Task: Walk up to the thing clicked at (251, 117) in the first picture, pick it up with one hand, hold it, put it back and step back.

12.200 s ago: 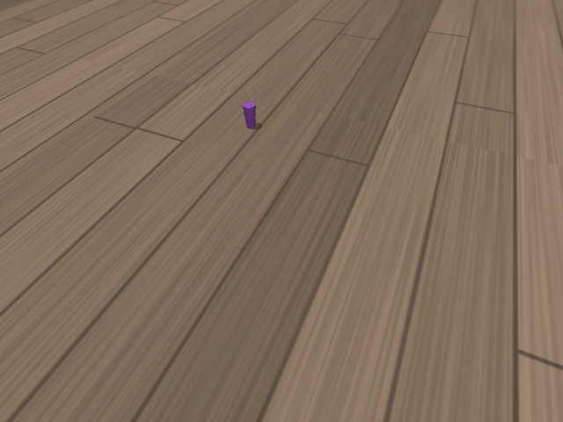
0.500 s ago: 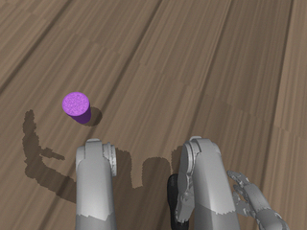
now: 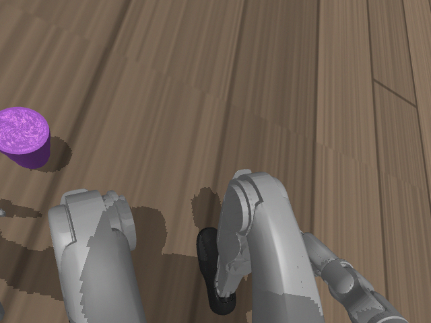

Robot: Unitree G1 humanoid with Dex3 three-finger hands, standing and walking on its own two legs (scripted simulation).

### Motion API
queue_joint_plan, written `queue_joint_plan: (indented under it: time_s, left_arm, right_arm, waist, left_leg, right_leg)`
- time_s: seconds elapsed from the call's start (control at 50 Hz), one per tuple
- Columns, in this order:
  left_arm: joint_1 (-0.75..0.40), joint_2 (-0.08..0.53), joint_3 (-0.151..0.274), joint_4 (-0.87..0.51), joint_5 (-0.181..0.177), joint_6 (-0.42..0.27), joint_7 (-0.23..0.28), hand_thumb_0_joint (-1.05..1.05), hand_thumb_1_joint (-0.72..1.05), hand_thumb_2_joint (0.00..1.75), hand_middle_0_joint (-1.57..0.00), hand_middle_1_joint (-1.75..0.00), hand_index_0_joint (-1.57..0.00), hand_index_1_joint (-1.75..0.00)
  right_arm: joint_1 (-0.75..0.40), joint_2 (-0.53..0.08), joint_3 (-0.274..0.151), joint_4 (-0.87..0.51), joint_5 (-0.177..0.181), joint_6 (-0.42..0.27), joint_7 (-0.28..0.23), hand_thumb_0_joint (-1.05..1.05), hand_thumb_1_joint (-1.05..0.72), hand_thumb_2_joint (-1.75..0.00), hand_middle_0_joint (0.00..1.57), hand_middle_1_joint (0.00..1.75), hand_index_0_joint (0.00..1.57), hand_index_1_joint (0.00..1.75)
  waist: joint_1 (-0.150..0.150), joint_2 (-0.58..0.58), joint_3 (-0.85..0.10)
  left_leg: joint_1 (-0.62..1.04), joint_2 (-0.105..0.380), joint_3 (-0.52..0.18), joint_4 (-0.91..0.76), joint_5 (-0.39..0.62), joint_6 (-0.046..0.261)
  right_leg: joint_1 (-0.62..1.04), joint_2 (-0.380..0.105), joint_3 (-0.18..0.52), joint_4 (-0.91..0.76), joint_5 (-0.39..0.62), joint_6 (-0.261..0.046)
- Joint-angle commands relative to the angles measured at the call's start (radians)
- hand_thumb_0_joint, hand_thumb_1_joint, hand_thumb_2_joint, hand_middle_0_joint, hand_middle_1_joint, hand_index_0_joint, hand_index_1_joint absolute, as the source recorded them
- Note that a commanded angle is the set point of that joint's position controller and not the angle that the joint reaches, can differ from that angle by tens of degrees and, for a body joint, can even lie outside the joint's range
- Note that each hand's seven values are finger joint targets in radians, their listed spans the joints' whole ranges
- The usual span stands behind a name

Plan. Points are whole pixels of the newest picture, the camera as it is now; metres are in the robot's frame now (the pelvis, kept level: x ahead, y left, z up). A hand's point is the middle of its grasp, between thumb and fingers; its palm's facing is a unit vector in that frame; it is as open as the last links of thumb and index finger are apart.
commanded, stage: close in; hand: left
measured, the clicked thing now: (27, 144) +0.43 +0.27 -0.21
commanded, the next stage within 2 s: rest palm in 0.40 s
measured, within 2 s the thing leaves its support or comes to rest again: leaves its support in 1.80 s
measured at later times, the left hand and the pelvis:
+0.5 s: hand (9, 157) +0.40 +0.28 -0.17, palm faces +0.33 -0.94 +0.03, open 17.3 cm; pelvis -0.01 +0.01 -0.01, yaw -2 degrees
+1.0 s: hand (20, 150) +0.42 +0.27 -0.18, palm faces +0.34 -0.94 +0.01, open 12.1 cm; pelvis -0.01 +0.01 -0.01, yaw -4 degrees
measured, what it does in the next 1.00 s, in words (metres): stands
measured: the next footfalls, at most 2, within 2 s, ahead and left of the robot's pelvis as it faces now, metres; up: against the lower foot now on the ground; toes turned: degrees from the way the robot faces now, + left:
none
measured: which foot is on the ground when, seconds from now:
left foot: down 0.00-1.00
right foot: down 0.00-1.00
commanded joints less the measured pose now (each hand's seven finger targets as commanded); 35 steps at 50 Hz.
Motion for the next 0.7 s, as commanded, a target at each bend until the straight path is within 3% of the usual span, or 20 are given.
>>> queue_joint_plan:
  time_s: [0.0,0.02,0.08,0.1,0.12,0.16,0.24,0.36,0.44,0.56,0.62,0.68]
  left_arm:
    - [-0.185,0.239,-0.005,-0.173,0.027,-0.144,0.12,0.0,-0.61,0.1,-0.04,-0.13,-0.07,-0.11]
    - [-0.18,0.245,0.006,-0.179,0.043,-0.154,0.146,0.0,-0.61,0.1,-0.05,-0.14,-0.07,-0.12]
    - [-0.175,0.22,-0.033,-0.16,0.082,-0.177,0.201,0.0,-0.59,0.11,-0.04,-0.13,-0.06,-0.11]
    - [-0.207,0.194,-0.065,-0.179,0.087,-0.19,0.212,0.0,-0.59,0.09,-0.05,-0.12,-0.07,-0.1]
    - [-0.172,0.204,-0.05,-0.157,0.09,-0.192,0.226,0.0,-0.6,0.09,-0.05,-0.12,-0.07,-0.1]
    - [-0.189,0.177,-0.091,-0.121,0.095,-0.199,0.251,0.0,-0.6,0.09,-0.04,-0.1,-0.06,-0.09]
    - [-0.194,0.101,-0.148,-0.094,0.081,-0.217,0.294,0.0,-0.59,0.09,-0.04,-0.1,-0.06,-0.08]
    - [-0.186,0.112,-0.164,-0.054,0.105,-0.259,0.359,0.0,-0.53,0.13,-0.05,-0.11,-0.07,-0.1]
    - [-0.181,0.156,-0.141,-0.056,0.107,-0.29,0.4,0.0,-0.5,0.14,-0.05,-0.1,-0.06,-0.1]
    - [-0.181,0.152,-0.157,-0.051,0.143,-0.31,0.456,0.0,-0.35,0.22,-0.08,-0.09,-0.05,-0.12]
    - [-0.168,0.154,-0.164,-0.045,0.151,-0.312,0.47,0.0,-0.31,0.23,-0.06,-0.08,-0.04,-0.11]
    - [-0.189,0.145,-0.17,-0.051,0.139,-0.319,0.485,0.0,-0.09,0.35,-0.23,-0.23,-0.2,-0.25]
  right_arm:
    - [0.021,-0.332,-0.094,-0.045,-0.033,0.019,0.0,0.0,-0.91,-0.9,0.2,0.3,0.2,0.3]
    - [0.026,-0.338,-0.098,-0.038,-0.04,0.025,0.005,0.0,-0.91,-0.9,0.2,0.3,0.2,0.3]
    - [0.025,-0.343,-0.093,-0.03,-0.061,0.046,0.017,0.0,-0.9,-0.9,0.2,0.3,0.2,0.3]
    - [0.006,-0.345,-0.09,-0.044,-0.061,0.049,0.02,0.0,-0.9,-0.9,0.2,0.3,0.2,0.3]
    - [0.012,-0.348,-0.09,-0.037,-0.069,0.055,0.022,0.0,-0.91,-0.9,0.2,0.3,0.2,0.3]
    - [0.005,-0.343,-0.08,-0.045,-0.077,0.063,0.029,0.0,-0.91,-0.9,0.2,0.3,0.2,0.3]
    - [-0.004,-0.344,-0.068,-0.054,-0.09,0.066,0.041,0.0,-0.91,-0.9,0.2,0.3,0.2,0.3]
    - [-0.021,-0.347,-0.047,-0.066,-0.099,0.08,0.054,0.0,-0.91,-0.9,0.2,0.3,0.2,0.3]
    - [-0.026,-0.34,-0.024,-0.07,-0.109,0.087,0.058,0.0,-0.9,-0.9,0.2,0.3,0.2,0.3]
    - [-0.022,-0.352,-0.017,-0.063,-0.124,0.099,0.062,0.0,-0.89,-0.91,0.2,0.3,0.2,0.3]
    - [-0.031,-0.348,-0.013,-0.065,-0.125,0.105,0.063,0.0,-0.89,-0.91,0.2,0.3,0.2,0.3]
    - [-0.025,-0.35,-0.007,-0.062,-0.127,0.104,0.067,0.0,-0.88,-0.9,0.2,0.3,0.2,0.3]
  waist:
    - [-0.034,0.546,-0.6]
    - [-0.036,0.57,-0.591]
    - [-0.061,0.594,-0.556]
    - [-0.075,0.585,-0.54]
    - [-0.071,0.586,-0.534]
    - [-0.095,0.539,-0.498]
    - [-0.123,0.475,-0.48]
    - [-0.126,0.467,-0.44]
    - [-0.111,0.465,-0.458]
    - [-0.138,0.51,-0.448]
    - [-0.132,0.505,-0.435]
    - [-0.151,0.487,-0.444]
  left_leg:
    - [0.474,0.054,0.129,-0.327,0.214,0.004]
    - [0.493,0.055,0.122,-0.339,0.217,-0.001]
    - [0.49,0.057,0.112,-0.34,0.199,-0.006]
    - [0.48,0.055,0.106,-0.349,0.171,-0.009]
    - [0.485,0.057,0.101,-0.346,0.176,-0.008]
    - [0.424,0.054,0.103,-0.332,0.12,0.005]
    - [0.41,0.048,0.087,-0.316,0.1,0.011]
    - [0.408,0.053,0.054,-0.334,0.087,0.005]
    - [0.383,0.049,0.071,-0.302,0.1,0.016]
    - [0.428,0.058,0.046,-0.322,0.128,0.002]
    - [0.418,0.06,0.05,-0.313,0.122,0.005]
    - [0.41,0.059,0.046,-0.305,0.117,0.009]
  right_leg:
    - [0.257,0.02,-0.171,-0.152,0.186,-0.074]
    - [0.248,0.02,-0.177,-0.148,0.188,-0.076]
    - [0.242,0.022,-0.186,-0.143,0.183,-0.075]
    - [0.23,0.018,-0.192,-0.144,0.167,-0.075]
    - [0.233,0.021,-0.192,-0.142,0.173,-0.074]
    - [0.238,0.025,-0.19,-0.162,0.146,-0.07]
    - [0.244,0.032,-0.198,-0.174,0.143,-0.059]
    - [0.236,0.035,-0.216,-0.16,0.134,-0.059]
    - [0.284,0.047,-0.21,-0.173,0.151,-0.057]
    - [0.287,0.048,-0.231,-0.158,0.179,-0.057]
    - [0.285,0.05,-0.228,-0.163,0.18,-0.056]
    - [0.302,0.054,-0.231,-0.171,0.185,-0.053]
